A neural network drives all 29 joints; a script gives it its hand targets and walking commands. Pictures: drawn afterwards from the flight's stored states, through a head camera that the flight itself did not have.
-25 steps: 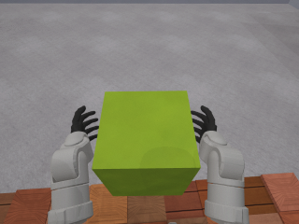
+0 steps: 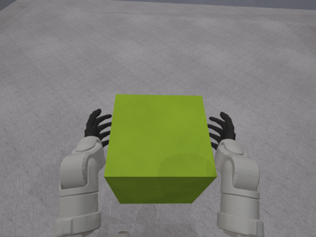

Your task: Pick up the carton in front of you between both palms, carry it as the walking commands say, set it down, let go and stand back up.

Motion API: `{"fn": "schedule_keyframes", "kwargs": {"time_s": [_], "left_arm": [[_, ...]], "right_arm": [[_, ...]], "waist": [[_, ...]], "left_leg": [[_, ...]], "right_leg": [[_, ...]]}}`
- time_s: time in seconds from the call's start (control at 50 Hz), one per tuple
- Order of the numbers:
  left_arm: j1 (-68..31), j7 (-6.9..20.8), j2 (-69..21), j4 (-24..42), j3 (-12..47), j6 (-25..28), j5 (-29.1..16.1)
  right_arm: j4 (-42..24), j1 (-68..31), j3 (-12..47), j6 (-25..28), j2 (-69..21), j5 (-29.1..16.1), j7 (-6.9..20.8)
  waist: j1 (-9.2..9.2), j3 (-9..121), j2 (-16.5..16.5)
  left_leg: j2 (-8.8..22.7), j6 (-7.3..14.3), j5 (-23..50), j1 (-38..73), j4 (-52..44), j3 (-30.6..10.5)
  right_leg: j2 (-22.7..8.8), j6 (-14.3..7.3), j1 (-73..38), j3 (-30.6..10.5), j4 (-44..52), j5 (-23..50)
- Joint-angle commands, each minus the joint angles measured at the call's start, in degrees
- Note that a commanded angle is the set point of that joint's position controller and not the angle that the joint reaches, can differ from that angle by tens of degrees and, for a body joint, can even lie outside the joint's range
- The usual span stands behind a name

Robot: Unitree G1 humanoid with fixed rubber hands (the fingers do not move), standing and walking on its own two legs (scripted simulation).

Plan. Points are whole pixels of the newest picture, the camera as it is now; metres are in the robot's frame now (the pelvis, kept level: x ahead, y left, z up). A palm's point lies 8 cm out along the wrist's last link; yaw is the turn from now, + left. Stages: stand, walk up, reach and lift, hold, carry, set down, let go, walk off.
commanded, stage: carry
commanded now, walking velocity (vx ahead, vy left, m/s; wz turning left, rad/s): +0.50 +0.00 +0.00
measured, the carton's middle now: (157, 154) +0.34 +0.01 +0.02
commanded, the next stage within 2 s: none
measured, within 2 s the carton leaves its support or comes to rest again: neither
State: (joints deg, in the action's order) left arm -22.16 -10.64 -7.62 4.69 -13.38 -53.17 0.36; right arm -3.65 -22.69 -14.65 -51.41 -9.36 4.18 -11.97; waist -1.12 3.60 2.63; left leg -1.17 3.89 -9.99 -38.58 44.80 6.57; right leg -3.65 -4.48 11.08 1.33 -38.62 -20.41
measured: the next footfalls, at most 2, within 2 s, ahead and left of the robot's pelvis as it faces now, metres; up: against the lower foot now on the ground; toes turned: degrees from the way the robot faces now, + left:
right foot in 0.44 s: +0.42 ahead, -0.10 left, -0.02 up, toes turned -3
left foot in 0.88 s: +0.73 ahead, +0.07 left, -0.02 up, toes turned +5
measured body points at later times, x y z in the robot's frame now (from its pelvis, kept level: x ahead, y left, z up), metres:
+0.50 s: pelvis +0.32 -0.03 -0.02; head +0.30 -0.04 +0.43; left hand +0.65 +0.14 +0.10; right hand +0.66 -0.18 +0.09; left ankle +0.14 +0.10 -0.64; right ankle +0.38 -0.10 -0.75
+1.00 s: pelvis +0.62 +0.01 -0.02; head +0.66 +0.02 +0.43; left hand +0.97 +0.16 +0.05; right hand +0.95 -0.16 +0.05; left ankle +0.69 +0.07 -0.75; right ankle +0.49 -0.10 -0.65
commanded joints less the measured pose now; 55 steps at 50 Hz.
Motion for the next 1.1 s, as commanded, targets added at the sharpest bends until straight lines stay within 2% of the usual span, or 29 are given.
{"fn": "schedule_keyframes", "kwargs": {"time_s": [0.0, 0.02, 0.04, 0.06, 0.12, 0.16, 0.22, 0.28, 0.34, 0.38, 0.4, 0.42, 0.44, 0.46, 0.48, 0.5, 0.54, 0.58, 0.66, 0.78, 0.82, 0.84, 0.86, 0.88, 0.9, 0.92, 0.96, 1.0, 1.08], "left_arm": [[-26.8, -0.5, -38.6, 4.1, 33.1, -0.1, -5.7], [-26.4, -0.9, -39.7, 3.3, 32.1, 0.1, -5.0], [-26.0, -1.0, -40.2, 3.5, 30.4, 0.1, -4.4], [-26.8, -1.0, -40.8, 3.8, 29.4, 0.1, -3.8], [-29.5, -0.4, -40.5, 4.7, 29.0, 0.7, -3.1], [-29.5, -0.6, -39.5, 5.5, 29.8, 0.7, -3.0], [-27.4, -1.0, -37.6, 5.4, 30.4, -0.2, -2.9], [-26.2, -0.7, -36.5, 3.7, 30.5, -1.8, -3.2], [-28.1, -0.2, -35.6, 1.9, 29.8, -3.3, -4.0], [-28.7, -0.2, -35.2, -0.2, 28.7, -3.8, -4.1], [-28.5, -0.3, -34.9, -1.6, 28.1, -4.0, -4.1], [-27.7, -0.3, -34.8, -2.9, 27.3, -4.1, -3.6], [-28.4, -0.7, -33.3, -4.1, 26.6, -4.1, -3.4], [-31.4, -1.4, -33.5, -4.3, 27.0, -3.8, -4.4], [-31.4, -1.4, -36.9, -4.6, 27.8, -3.4, -5.2], [-33.1, -0.7, -40.1, -3.3, 28.4, -2.9, -6.0], [-38.7, 0.7, -45.0, -0.4, 31.2, -1.4, -7.8], [-39.9, 1.7, -47.3, 0.8, 33.2, 0.5, -8.7], [-34.2, 1.9, -46.9, 1.0, 35.1, 3.1, -8.5], [-28.8, 1.2, -43.6, 4.0, 37.3, 4.4, -8.6], [-27.8, 0.6, -41.7, 5.2, 37.5, 4.1, -8.7], [-27.3, 0.2, -40.5, 5.5, 37.4, 3.7, -8.3], [-27.7, -0.2, -39.5, 5.7, 37.2, 3.3, -7.8], [-26.3, -0.4, -39.9, 5.6, 36.9, 2.5, -7.5], [-25.4, -0.6, -38.6, 5.5, 35.7, 1.9, -7.4], [-26.1, -1.0, -38.8, 5.5, 35.3, 1.7, -7.4], [-27.2, -1.2, -40.2, 5.1, 33.1, 1.4, -6.2], [-27.3, -1.0, -40.7, 4.2, 32.0, 1.4, -5.1], [-26.0, -0.7, -40.4, 4.3, 32.5, 1.0, -4.6]], "right_arm": [[-0.6, -22.9, 32.4, -1.4, -36.7, -7.2, -0.4], [-2.1, -24.2, 34.4, -1.6, -37.9, -9.3, 0.2], [-3.9, -27.4, 37.0, -1.4, -40.3, -11.9, 1.0], [-6.4, -31.3, 39.1, -1.1, -42.3, -14.0, 1.7], [-8.9, -36.0, 41.9, -0.8, -44.5, -17.2, 3.2], [-9.3, -35.3, 42.0, -0.9, -43.2, -18.0, 3.5], [-6.6, -30.2, 39.9, -2.0, -40.4, -16.0, 2.6], [-3.6, -26.2, 36.9, -3.4, -37.8, -12.3, 1.3], [-1.6, -25.8, 33.8, -4.7, -36.1, -9.0, 0.3], [-0.2, -27.0, 32.2, -5.3, -35.6, -7.6, -0.3], [0.8, -27.1, 31.8, -5.6, -35.5, -7.3, -0.5], [1.5, -28.3, 31.2, -5.9, -34.7, -7.2, -0.8], [2.5, -29.2, 30.7, -6.3, -35.7, -6.9, -1.1], [3.0, -29.3, 30.0, -6.4, -36.4, -7.4, -1.2], [2.3, -31.1, 29.8, -6.3, -37.4, -7.5, -1.3], [2.7, -33.2, 29.9, -5.7, -39.9, -7.9, -1.1], [2.5, -35.7, 30.5, -4.1, -44.6, -8.3, 0.1], [2.3, -35.7, 31.8, -2.3, -46.5, -8.3, 0.8], [1.1, -31.8, 33.6, 0.6, -45.3, -7.9, 1.0], [-3.3, -27.1, 34.3, 2.2, -40.9, -8.1, 1.0], [-5.0, -26.1, 34.1, 2.0, -38.5, -8.8, 0.8], [-4.7, -24.2, 33.7, 1.6, -37.2, -8.8, 0.6], [-4.5, -22.7, 33.3, 1.3, -36.0, -8.5, 0.6], [-4.4, -22.5, 32.5, 0.7, -34.0, -7.9, 0.3], [-3.6, -21.3, 33.1, 0.4, -34.5, -8.7, 0.0], [-3.9, -21.3, 33.9, 0.1, -35.2, -9.5, 0.2], [-6.2, -25.9, 36.4, 0.0, -38.4, -12.2, 1.3], [-8.4, -29.8, 38.2, 0.3, -40.2, -14.0, 2.1], [-9.6, -28.4, 38.9, -0.3, -39.3, -14.3, 2.5]], "waist": [[8.01, 31.0, -21.8], [7.67, 30.1, -14.5], [8.11, 27.3, -7.0], [7.11, 24.9, -4.9], [4.84, 21.7, -6.8], [4.99, 20.1, -9.4], [5.15, 18.8, -9.6], [6.08, 16.3, -7.8], [5.93, 13.1, -9.1], [2.96, 13.5, -7.8], [0.84, 16.0, -4.6], [-1.47, 19.4, -0.8], [0.16, 19.8, 7.9], [-1.52, 23.8, 15.2], [-2.4, 22.3, 10.5], [-2.32, 20.3, 4.1], [-1.68, 19.0, 1.2], [-1.43, 20.3, 3.1], [-2.6, 20.2, 3.7], [-3.45, 17.0, 4.6], [-0.85, 19.3, 5.4], [2.28, 22.8, 4.4], [5.85, 26.2, 0.4], [4.63, 31.8, -11.5], [5.45, 32.9, -19.1], [5.16, 29.8, -15.9], [4.79, 24.4, -6.0], [3.62, 22.6, -5.5], [3.25, 20.9, -8.6]], "left_leg": [[17.1, 15.6, 26.5, 54.5, -18.6, -42.2], [17.2, 16.1, 26.8, 55.0, -14.6, -39.5], [16.8, 13.6, 23.1, 50.7, -14.1, -36.7], [16.2, 12.0, 18.0, 46.8, -15.1, -35.1], [15.1, 9.3, 8.0, 38.1, -19.1, -27.6], [14.4, 10.0, 9.6, 36.8, -20.7, -22.5], [12.5, 8.0, 13.1, 34.1, -20.6, -15.4], [10.3, 5.7, 11.0, 34.3, -17.4, -11.5], [10.1, 4.4, 9.5, 36.0, -13.5, -11.1], [8.6, 2.1, 13.3, 34.8, -5.4, -8.2], [6.1, 0.4, 13.8, 30.1, 3.5, -4.9], [4.0, -0.9, 3.3, 21.2, 15.6, -2.7], [0.7, -1.9, -20.8, 7.3, 25.9, -2.7], [-2.3, -2.7, -23.7, -7.7, 36.5, -4.8], [0.5, -1.9, -23.1, -11.6, 37.8, -6.7], [1.5, -1.6, -19.9, -9.5, 34.9, -7.2], [3.9, -1.6, -17.4, -6.7, 30.3, -8.1], [4.7, -2.0, -11.2, -5.0, 25.7, -7.2], [4.9, -3.4, -6.4, -7.9, 12.8, -5.0], [0.3, -0.9, 6.3, 2.9, -9.8, 1.6], [-2.2, 0.9, 9.0, 14.5, -15.4, 4.0], [-3.2, 1.4, 10.5, 26.3, -18.7, 4.9], [2.2, 1.7, 9.5, 39.7, -17.9, -0.8], [20.0, 8.0, 18.9, 55.0, -15.6, -26.9], [22.5, 13.9, 15.3, 60.5, -21.1, -41.3], [21.7, 13.2, 12.8, 58.9, -22.0, -38.9], [18.8, 9.8, 18.1, 50.9, -22.5, -29.7], [17.2, 7.4, 15.5, 44.6, -25.3, -24.5], [16.1, 7.6, 17.8, 43.6, -29.0, -17.5]], "right_leg": [[11.3, 4.5, 30.6, 0.1, -40.4, -4.4], [8.2, 3.0, 35.8, -4.7, -47.0, -8.0], [5.4, 2.2, 37.2, -6.1, -42.9, -6.2], [3.3, 1.8, 36.8, -7.1, -37.1, -4.0], [1.5, 1.7, 30.3, -5.9, -23.2, -0.5], [1.9, 2.5, 28.5, -3.7, -14.5, 2.2], [2.1, 2.9, 22.7, -1.3, -2.3, 15.4], [3.0, 2.7, 19.9, 1.3, 8.3, 27.4], [2.4, 1.6, 18.0, 2.2, 14.8, 30.5], [3.4, 1.0, 9.4, 6.0, 18.5, 29.3], [3.5, 1.0, -1.1, 6.8, 16.7, 24.9], [0.0, 1.9, -12.2, 2.3, 11.0, 25.7], [-10.8, -0.3, -21.4, -13.1, 3.6, 42.3], [-18.7, -10.9, -29.9, -32.2, 9.4, 24.4], [-18.7, -11.8, -26.3, -37.4, 14.3, 10.1], [-16.3, -10.3, -20.4, -34.0, 16.1, 10.5], [-15.2, -9.4, -13.3, -27.2, 16.2, 17.5], [-12.6, -8.1, -11.6, -19.9, 16.9, 19.9], [-9.9, -9.2, -16.0, -12.9, 16.4, 28.4], [-5.4, -4.3, -17.0, -3.7, 14.1, 46.6], [-4.9, -2.1, -15.9, -0.5, 7.1, 56.3], [-3.6, -0.2, -12.3, 2.5, -0.9, 55.3], [-2.7, 1.5, -3.1, 3.1, -10.7, 42.1], [2.5, 3.9, 13.2, 2.1, -24.3, 10.2], [9.1, 4.1, 25.7, -0.6, -36.4, -9.0], [5.9, 3.0, 31.0, -3.2, -40.5, -8.4], [2.1, 2.8, 31.7, -3.3, -34.8, -4.1], [0.5, 3.5, 27.8, -2.9, -27.2, -1.1], [0.4, 4.8, 27.5, 0.7, -16.3, 2.6]]}}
